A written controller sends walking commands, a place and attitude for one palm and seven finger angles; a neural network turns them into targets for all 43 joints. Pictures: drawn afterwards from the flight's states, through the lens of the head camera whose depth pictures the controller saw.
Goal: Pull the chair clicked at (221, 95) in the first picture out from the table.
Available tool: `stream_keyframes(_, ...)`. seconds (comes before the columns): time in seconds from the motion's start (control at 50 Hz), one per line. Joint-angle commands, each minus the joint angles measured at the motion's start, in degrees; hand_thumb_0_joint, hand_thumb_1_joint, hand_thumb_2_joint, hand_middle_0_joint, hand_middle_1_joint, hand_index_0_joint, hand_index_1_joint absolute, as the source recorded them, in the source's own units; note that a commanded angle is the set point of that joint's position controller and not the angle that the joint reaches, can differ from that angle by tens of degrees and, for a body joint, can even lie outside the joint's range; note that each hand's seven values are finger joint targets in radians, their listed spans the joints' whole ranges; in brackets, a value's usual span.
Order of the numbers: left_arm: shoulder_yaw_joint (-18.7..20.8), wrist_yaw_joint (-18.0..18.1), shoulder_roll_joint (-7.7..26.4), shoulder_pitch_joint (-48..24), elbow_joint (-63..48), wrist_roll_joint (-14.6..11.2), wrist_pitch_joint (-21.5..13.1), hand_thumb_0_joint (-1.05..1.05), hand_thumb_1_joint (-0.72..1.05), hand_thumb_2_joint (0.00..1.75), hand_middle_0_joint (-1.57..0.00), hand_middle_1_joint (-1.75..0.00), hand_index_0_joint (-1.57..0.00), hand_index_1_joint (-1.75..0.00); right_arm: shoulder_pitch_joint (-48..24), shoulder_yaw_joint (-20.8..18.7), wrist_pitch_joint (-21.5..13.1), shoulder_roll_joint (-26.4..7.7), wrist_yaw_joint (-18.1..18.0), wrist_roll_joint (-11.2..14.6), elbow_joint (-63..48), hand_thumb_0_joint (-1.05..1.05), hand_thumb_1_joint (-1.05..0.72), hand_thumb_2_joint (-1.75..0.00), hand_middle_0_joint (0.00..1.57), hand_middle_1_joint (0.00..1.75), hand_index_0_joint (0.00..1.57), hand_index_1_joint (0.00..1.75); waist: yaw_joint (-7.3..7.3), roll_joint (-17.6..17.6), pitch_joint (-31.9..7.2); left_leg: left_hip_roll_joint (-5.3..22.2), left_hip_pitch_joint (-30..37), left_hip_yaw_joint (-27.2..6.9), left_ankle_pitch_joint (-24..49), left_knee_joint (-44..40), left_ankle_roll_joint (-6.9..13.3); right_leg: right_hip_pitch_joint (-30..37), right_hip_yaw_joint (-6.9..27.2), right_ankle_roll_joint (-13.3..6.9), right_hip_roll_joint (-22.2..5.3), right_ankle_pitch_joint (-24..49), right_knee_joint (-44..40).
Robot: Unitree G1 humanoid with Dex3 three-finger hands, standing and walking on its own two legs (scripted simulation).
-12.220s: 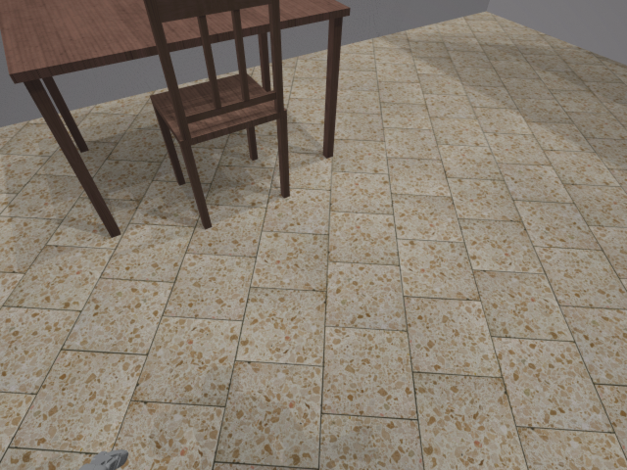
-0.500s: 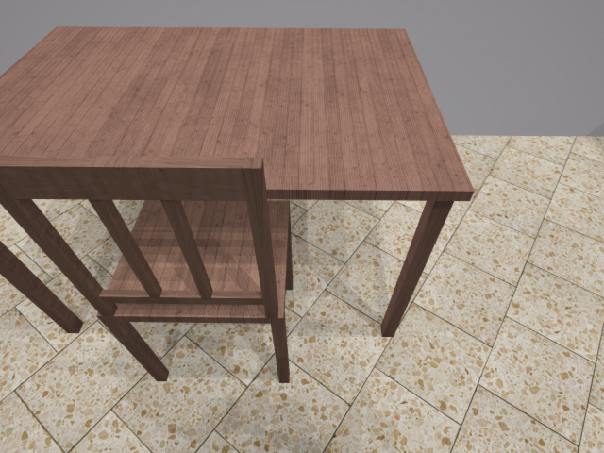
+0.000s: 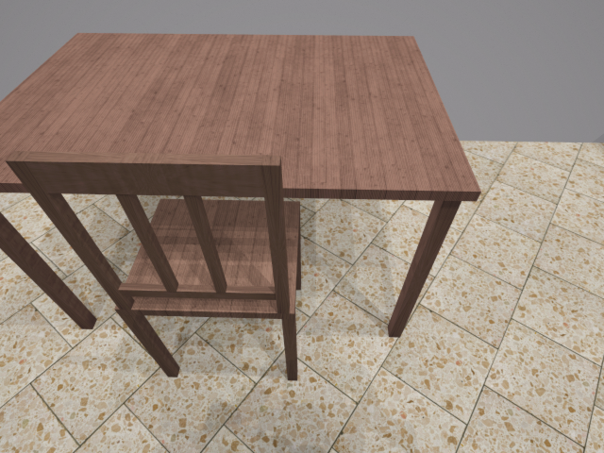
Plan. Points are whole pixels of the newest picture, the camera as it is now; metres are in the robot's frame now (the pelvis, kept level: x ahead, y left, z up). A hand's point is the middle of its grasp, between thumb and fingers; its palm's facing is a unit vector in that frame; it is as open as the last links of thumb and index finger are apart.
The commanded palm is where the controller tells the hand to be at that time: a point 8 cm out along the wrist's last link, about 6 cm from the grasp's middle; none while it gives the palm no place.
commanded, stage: come to a stop and stand still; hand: left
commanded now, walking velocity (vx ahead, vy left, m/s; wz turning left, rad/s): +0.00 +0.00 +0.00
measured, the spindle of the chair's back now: (152, 246) +0.48 +0.32 -0.08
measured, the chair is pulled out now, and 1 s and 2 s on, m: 0.00 0.00 0.00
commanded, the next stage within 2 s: look again from close up in 0.92 s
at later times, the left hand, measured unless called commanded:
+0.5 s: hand out of the picture +0.12 +0.22 -0.16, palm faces -0.02 -0.96 -0.27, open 7.4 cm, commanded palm none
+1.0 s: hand out of the picture +0.10 +0.25 -0.16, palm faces +0.00 -0.95 -0.30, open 7.4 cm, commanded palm none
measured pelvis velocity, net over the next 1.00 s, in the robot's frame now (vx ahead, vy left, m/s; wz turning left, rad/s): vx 0.04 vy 0.02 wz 0.00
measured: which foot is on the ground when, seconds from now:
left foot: down 0.00-1.00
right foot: down 0.00-1.00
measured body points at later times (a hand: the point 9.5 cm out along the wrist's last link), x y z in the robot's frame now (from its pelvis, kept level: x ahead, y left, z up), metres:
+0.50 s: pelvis +0.04 +0.01 +0.00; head +0.06 +0.01 +0.45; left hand +0.12 +0.27 -0.14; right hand +0.11 -0.27 -0.14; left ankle -0.04 +0.10 -0.74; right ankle +0.09 -0.11 -0.74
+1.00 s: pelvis +0.04 +0.02 +0.01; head +0.05 +0.03 +0.46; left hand +0.10 +0.30 -0.14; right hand +0.10 -0.26 -0.13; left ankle -0.04 +0.10 -0.74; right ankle +0.09 -0.11 -0.74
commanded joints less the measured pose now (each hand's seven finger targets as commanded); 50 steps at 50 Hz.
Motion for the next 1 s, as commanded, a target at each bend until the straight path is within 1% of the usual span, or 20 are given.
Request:
stream_keyframes(0.0, 1.31, 0.35, 8.76, -2.45, -2.93, -0.01, -1.46, 0.0, 0.9, 0.9, -0.2, -0.3, -0.2, -0.3, -2.07, -1.45, -1.39, -9.59, -0.44, 0.21, -2.72, 0.0, -0.9, -0.9, 0.2, 0.3, 0.2, 0.3, 0.13, -0.99, 0.31, 7.9, -10.39, -8.77, -4.85, -10.6, 1.54, 8.55, 9.1, -0.97, -5.66, -9.87, -5.43)
stream_keyframes(0.06, 1.02, 0.51, 8.58, -2.78, -2.06, -0.13, -1.68, 0.0, 0.9, 0.9, -0.2, -0.3, -0.2, -0.3, -1.68, -1.15, -1.39, -9.03, -0.52, 0.34, -1.44, 0.0, -0.9, -0.9, 0.2, 0.3, 0.2, 0.3, -0.29, -2.31, -0.32, 7.83, -7.96, -7.69, -0.45, -9.81, 1.21, 8.8, 9.55, -1.4, -6.16, -6.93, -5.76)
stream_keyframes(0.14, 0.84, 0.81, 8.57, -2.48, -1.24, -0.31, -2.24, 0.0, 0.9, 0.9, -0.2, -0.3, -0.2, -0.3, -2.53, -0.87, -1.76, -9.12, -0.82, 0.48, -0.07, 0.0, -0.9, -0.9, 0.2, 0.3, 0.2, 0.3, -0.3, -2.22, -3.94, 8.13, -4.26, -6.49, 9.1, -8.2, 0.88, 12.25, 8.77, -1.65, -6.92, 6.68, -3.47)
stream_keyframes(0.2, 0.69, 0.98, 8.24, -2.79, -0.84, -0.32, -2.12, 0.0, 0.9, 0.9, -0.2, -0.3, -0.2, -0.3, -3.52, -0.77, -1.65, -8.67, -1.05, 0.46, 0.57, 0.0, -0.9, -0.9, 0.2, 0.3, 0.2, 0.3, -0.16, -1.15, -3.92, 8.49, -3.34, -6.18, 12.8, -8.25, 0.54, 13.15, 8.11, -1.63, -6.81, 10.94, -2.54)
stream_keyframes(0.24, 0.71, 1.05, 8.07, -2.85, -0.6, -0.34, -2.14, 0.0, 0.9, 0.9, -0.2, -0.3, -0.2, -0.3, -4.01, -0.68, -1.59, -8.46, -1.17, 0.47, 0.96, 0.0, -0.9, -0.9, 0.2, 0.3, 0.2, 0.3, -0.1, -1.21, -4.13, 8.46, -2.8, -5.99, 13.32, -8.31, 0.37, 13.76, 8.16, -1.68, -6.94, 12.34, -2.5)
stream_keyframes(0.28, 0.57, 1.09, 7.8, -3.19, -0.42, -0.25, -1.94, 0.0, 0.9, 0.9, -0.2, -0.3, -0.2, -0.3, -4.67, -0.61, -1.44, -7.93, -1.18, 0.48, 1.32, 0.0, -0.9, -0.9, 0.2, 0.3, 0.2, 0.3, -0.02, -0.8, -2.91, 8.51, -2.9, -5.87, 12.51, -8.86, 0.28, 13.37, 8.14, -1.4, -6.74, 11.17, -3.06)
stream_keyframes(0.36, 0.62, 1.13, 7.57, -3.48, -0.25, -0.2, -1.97, 0.0, 0.9, 0.9, -0.2, -0.3, -0.2, -0.3, -5.22, -0.63, -1.37, -7.53, -1.27, 0.46, 1.73, 0.0, -0.9, -0.9, 0.2, 0.3, 0.2, 0.3, -0.16, -1.18, -4.11, 8.53, -1.44, -5.71, 12.66, -8.93, 0.17, 14.07, 8.38, -1.43, -6.81, 11.88, -3.56)
stream_keyframes(0.42, 0.74, 1.13, 7.63, -4.05, -0.33, -0.13, -1.96, 0.0, 0.9, 0.9, -0.2, -0.3, -0.2, -0.3, -6.36, -0.71, -1.45, -7.95, -1.36, 0.42, 1.9, 0.0, -0.9, -0.9, 0.2, 0.3, 0.2, 0.3, -0.04, -0.19, -3.76, 8.59, -1.08, -5.72, 14.47, -9.06, 0.09, 14.22, 8.43, -1.48, -6.7, 13.52, -3.37)
stream_keyframes(0.46, 0.72, 1.13, 7.53, -4.21, -0.3, -0.13, -1.9, 0.0, 0.9, 0.9, -0.2, -0.3, -0.2, -0.3, -6.5, -0.79, -1.49, -7.73, -1.4, 0.42, 1.83, 0.0, -0.9, -0.9, 0.2, 0.3, 0.2, 0.3, -0.06, 0.22, -4.57, 8.82, -0.31, -5.67, 16.46, -9.35, -0.04, 14.87, 7.8, -1.42, -6.52, 14.58, -3.11)
stream_keyframes(0.5, 0.79, 1.11, 7.74, -4.21, -0.38, -0.12, -1.91, 0.0, 0.9, 0.9, -0.2, -0.3, -0.2, -0.3, -6.97, -0.81, -1.56, -8.3, -1.49, 0.45, 1.87, 0.0, -0.9, -0.9, 0.2, 0.3, 0.2, 0.3, 0.01, -0.06, -4.81, 8.93, 0.18, -5.61, 18.68, -8.98, -0.09, 15.22, 7.64, -1.44, -6.58, 16.4, -2.8)
stream_keyframes(0.54, 0.8, 1.09, 7.74, -4.39, -0.25, -0.12, -1.85, 0.0, 0.9, 0.9, -0.2, -0.3, -0.2, -0.3, -7.16, -0.88, -1.54, -8.35, -1.54, 0.48, 1.97, 0.0, -0.9, -0.9, 0.2, 0.3, 0.2, 0.3, -0.02, 0.01, -5.05, 8.99, 0.63, -5.59, 19.31, -9.2, -0.22, 15.54, 7.53, -1.44, -6.53, 16.73, -2.78)
stream_keyframes(0.6, 0.85, 1.04, 7.85, -4.78, -0.27, -0.07, -1.62, 0.0, 0.9, 0.9, -0.2, -0.3, -0.2, -0.3, -7.67, -0.88, -1.47, -8.64, -1.55, 0.47, 1.88, 0.0, -0.9, -0.9, 0.2, 0.3, 0.2, 0.3, 0.14, 0.37, -3.83, 9.08, 0.35, -5.58, 19.48, -9.77, -0.29, 15.09, 7.18, -1.24, -6.31, 15.46, -3.04)
stream_keyframes(0.64, 0.86, 1.01, 7.94, -4.52, -0.13, -0.1, -1.62, 0.0, 0.9, 0.9, -0.2, -0.3, -0.2, -0.3, -7.75, -0.85, -1.52, -8.8, -1.57, 0.5, 2.02, 0.0, -0.9, -0.9, 0.2, 0.3, 0.2, 0.3, 0.19, 0.38, -4.33, 9.08, 0.96, -5.63, 20.97, -9.72, -0.36, 15.68, 7.08, -1.34, -6.37, 16.79, -2.89)
stream_keyframes(0.72, 0.72, 0.91, 8.26, -4.75, 0.05, -0.11, -1.32, 0.0, 0.9, 0.9, -0.2, -0.3, -0.2, -0.3, -8.09, -0.77, -1.4, -9.21, -1.56, 0.55, 2.06, 0.0, -0.9, -0.9, 0.2, 0.3, 0.2, 0.3, 0.24, 0.79, -3.09, 9.15, 0.65, -5.62, 19.77, -10.67, -0.47, 14.98, 6.82, -1.01, -6.08, 14.18, -3.43)
stream_keyframes(0.74, 0.79, 0.91, 8.21, -4.83, 0.2, -0.07, -1.29, 0.0, 0.9, 0.9, -0.2, -0.3, -0.2, -0.3, -7.89, -0.82, -1.41, -9.13, -1.55, 0.58, 2.22, 0.0, -0.9, -0.9, 0.2, 0.3, 0.2, 0.3, 0.19, 0.08, -2.95, 9.18, 0.57, -5.83, 20.19, -10.88, -0.49, 15.12, 6.72, -1.02, -5.97, 14.29, -3.27)
stream_keyframes(0.78, 0.72, 0.9, 8.21, -4.62, 0.26, -0.09, -1.2, 0.0, 0.9, 0.9, -0.2, -0.3, -0.2, -0.3, -7.71, -0.74, -1.43, -9.2, -1.56, 0.58, 2.32, 0.0, -0.9, -0.9, 0.2, 0.3, 0.2, 0.3, 0.28, 0.85, -3.22, 9.2, 0.89, -5.68, 20.76, -11.01, -0.53, 15.24, 6.55, -0.9, -5.88, 13.87, -3.35)
stream_keyframes(0.82, 0.76, 0.9, 8.48, -4.45, 0.41, -0.08, -1.22, 0.0, 0.9, 0.9, -0.2, -0.3, -0.2, -0.3, -7.67, -0.73, -1.45, -9.49, -1.54, 0.64, 2.48, 0.0, -0.9, -0.9, 0.2, 0.3, 0.2, 0.3, 0.28, -0.17, -3.76, 9.19, 1.31, -5.88, 21.61, -10.93, -0.56, 15.69, 6.44, -0.98, -6.03, 14.76, -3.16)
stream_keyframes(0.86, 0.66, 0.86, 8.42, -4.45, 0.58, -0.13, -1.14, 0.0, 0.9, 0.9, -0.2, -0.3, -0.2, -0.3, -7.71, -0.71, -1.38, -9.24, -1.53, 0.65, 2.53, 0.0, -0.9, -0.9, 0.2, 0.3, 0.2, 0.3, 0.3, -0.22, -2.86, 9.19, 1.05, -5.83, 20.29, -11.48, -0.47, 15.16, 6.45, -0.88, -5.96, 13.59, -3.58)
stream_keyframes(0.94, 0.65, 0.88, 8.27, -4.12, 0.94, -0.11, -0.98, 0.0, 0.9, 0.9, -0.2, -0.3, -0.2, -0.3, -7.49, -0.66, -1.39, -9.42, -1.58, 0.68, 2.92, 0.0, -0.9, -0.9, 0.2, 0.3, 0.2, 0.3, 0.34, 0.44, -2.3, 9.2, 1.05, -5.99, 21.19, -11.88, -0.77, 14.93, 6.21, -0.79, -5.87, 12.93, -3.46)
stream_keyframes(0.98, 0.52, 0.89, 8.07, -3.99, 1.1, -0.12, -0.82, 0.0, 0.9, 0.9, -0.2, -0.3, -0.2, -0.3, -7.29, -0.5, -1.35, -9.07, -1.57, 0.72, 3.12, 0.0, -0.9, -0.9, 0.2, 0.3, 0.2, 0.3, 0.48, 0.57, -1.42, 9.24, 0.35, -6.18, 19.37, -12.47, -0.7, 14.66, 6.26, -0.6, -5.68, 10.7, -3.98)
